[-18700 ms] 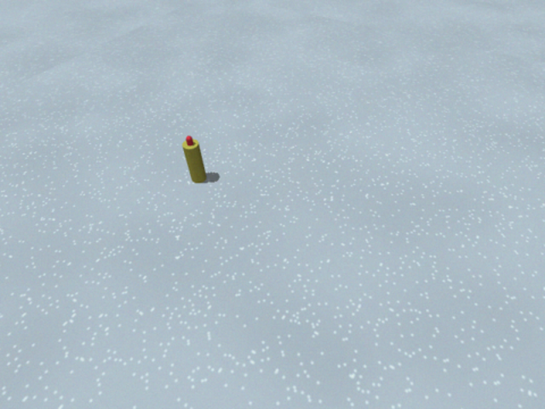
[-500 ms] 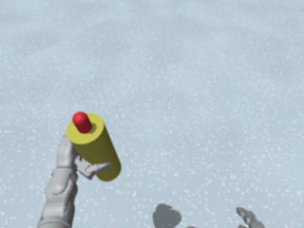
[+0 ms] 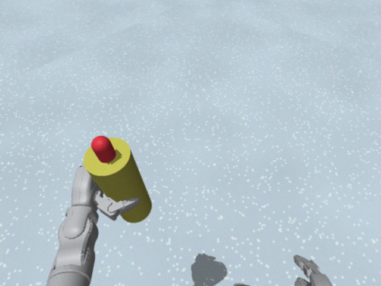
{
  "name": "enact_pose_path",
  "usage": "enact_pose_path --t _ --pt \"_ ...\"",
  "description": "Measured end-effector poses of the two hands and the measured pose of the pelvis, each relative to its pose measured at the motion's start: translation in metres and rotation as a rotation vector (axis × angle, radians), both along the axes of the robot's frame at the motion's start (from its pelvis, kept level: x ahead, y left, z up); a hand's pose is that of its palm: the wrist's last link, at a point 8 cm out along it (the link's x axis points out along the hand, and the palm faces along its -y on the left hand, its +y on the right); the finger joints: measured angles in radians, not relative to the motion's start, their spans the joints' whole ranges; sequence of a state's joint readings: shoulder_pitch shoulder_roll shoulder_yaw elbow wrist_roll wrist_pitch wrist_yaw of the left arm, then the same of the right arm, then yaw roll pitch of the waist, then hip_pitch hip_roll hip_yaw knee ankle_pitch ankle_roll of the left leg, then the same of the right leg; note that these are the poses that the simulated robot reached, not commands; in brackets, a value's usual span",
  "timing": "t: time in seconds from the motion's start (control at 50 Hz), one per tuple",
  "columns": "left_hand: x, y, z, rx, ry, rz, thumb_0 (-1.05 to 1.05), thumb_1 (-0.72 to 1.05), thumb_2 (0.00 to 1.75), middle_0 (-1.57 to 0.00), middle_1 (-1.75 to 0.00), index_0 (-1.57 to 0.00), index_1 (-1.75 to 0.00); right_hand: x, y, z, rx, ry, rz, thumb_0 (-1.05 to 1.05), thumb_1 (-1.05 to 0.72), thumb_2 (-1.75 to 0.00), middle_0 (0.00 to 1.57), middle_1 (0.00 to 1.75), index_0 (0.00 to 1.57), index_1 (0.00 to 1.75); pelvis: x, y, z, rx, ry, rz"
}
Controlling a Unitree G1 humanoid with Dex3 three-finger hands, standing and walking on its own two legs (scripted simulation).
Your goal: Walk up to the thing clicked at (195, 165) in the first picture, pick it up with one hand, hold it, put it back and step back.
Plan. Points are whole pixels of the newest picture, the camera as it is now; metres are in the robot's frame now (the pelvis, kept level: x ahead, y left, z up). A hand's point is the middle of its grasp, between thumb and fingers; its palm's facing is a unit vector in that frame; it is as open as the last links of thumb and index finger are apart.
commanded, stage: hold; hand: left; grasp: from the side
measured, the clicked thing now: (121, 181) +0.32 +0.16 +0.05
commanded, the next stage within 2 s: crouch in 1.44 s
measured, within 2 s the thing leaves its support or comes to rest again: neither
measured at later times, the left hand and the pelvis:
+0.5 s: hand (120, 178) +0.33 +0.17 +0.04, palm faces +0.02 -1.00 -0.02, open 11.1 cm; pelvis +0.01 +0.00 +0.00, yaw +0 degrees
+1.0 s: hand (122, 180) +0.33 +0.17 +0.04, palm faces +0.02 -1.00 -0.02, open 11.1 cm; pelvis +0.00 +0.00 +0.00, yaw +0 degrees
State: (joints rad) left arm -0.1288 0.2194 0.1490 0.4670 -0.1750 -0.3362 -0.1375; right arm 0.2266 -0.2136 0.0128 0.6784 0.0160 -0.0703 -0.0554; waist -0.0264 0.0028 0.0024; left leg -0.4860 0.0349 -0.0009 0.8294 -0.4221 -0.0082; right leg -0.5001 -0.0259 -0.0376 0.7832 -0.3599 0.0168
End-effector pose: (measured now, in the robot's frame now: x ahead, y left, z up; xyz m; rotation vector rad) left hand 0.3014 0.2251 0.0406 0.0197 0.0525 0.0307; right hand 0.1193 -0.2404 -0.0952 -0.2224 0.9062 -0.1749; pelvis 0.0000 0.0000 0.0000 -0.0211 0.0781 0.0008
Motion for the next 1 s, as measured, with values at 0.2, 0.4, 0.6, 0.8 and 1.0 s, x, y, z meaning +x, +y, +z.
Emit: enact_pose_path --t 0.2,0.4,0.6,0.8,1.0 --pt "-0.004 -0.004 -0.005 -0.008 0.015 -0.012 -0.05 -0.59 1.05 -0.68 -1.05 -0.72 -1.08 0.000 -0.001 -0.001 0.002 0.015 0.001 0.01 -0.93 -0.91 0.20 0.30 0.20 0.30 0.004 0.001 0.001 -0.001 0.006 0.000" --pt "0.005 -0.001 0.002 0.012 -0.005 -0.004 -0.05 -0.59 1.05 -0.68 -1.05 -0.72 -1.08 0.006 0.000 0.000 -0.001 0.007 0.008 0.01 -0.93 -0.91 0.20 0.30 0.20 0.30 0.007 0.000 0.001 -0.001 0.002 0.005" --pt "0.006 -0.007 -0.006 -0.004 0.026 -0.032 -0.05 -0.59 1.05 -0.67 -1.06 -0.72 -1.09 0.000 -0.005 -0.003 0.007 0.022 -0.001 0.01 -0.92 -0.91 0.20 0.30 0.20 0.30 0.005 -0.001 0.000 0.002 0.015 -0.001" --pt "-0.001 -0.009 -0.003 -0.005 -0.005 -0.007 -0.05 -0.59 1.05 -0.68 -1.06 -0.72 -1.08 -0.002 -0.007 -0.004 0.000 0.032 -0.001 0.01 -0.93 -0.91 0.20 0.30 0.20 0.30 0.006 -0.004 0.000 0.003 0.011 0.001" --pt "0.005 -0.006 -0.001 -0.001 0.004 -0.005 -0.05 -0.59 1.05 -0.67 -1.06 -0.72 -1.08 0.002 -0.007 -0.001 0.000 0.008 -0.005 0.01 -0.93 -0.91 0.20 0.30 0.20 0.30 0.004 -0.004 0.001 0.003 0.005 0.004"
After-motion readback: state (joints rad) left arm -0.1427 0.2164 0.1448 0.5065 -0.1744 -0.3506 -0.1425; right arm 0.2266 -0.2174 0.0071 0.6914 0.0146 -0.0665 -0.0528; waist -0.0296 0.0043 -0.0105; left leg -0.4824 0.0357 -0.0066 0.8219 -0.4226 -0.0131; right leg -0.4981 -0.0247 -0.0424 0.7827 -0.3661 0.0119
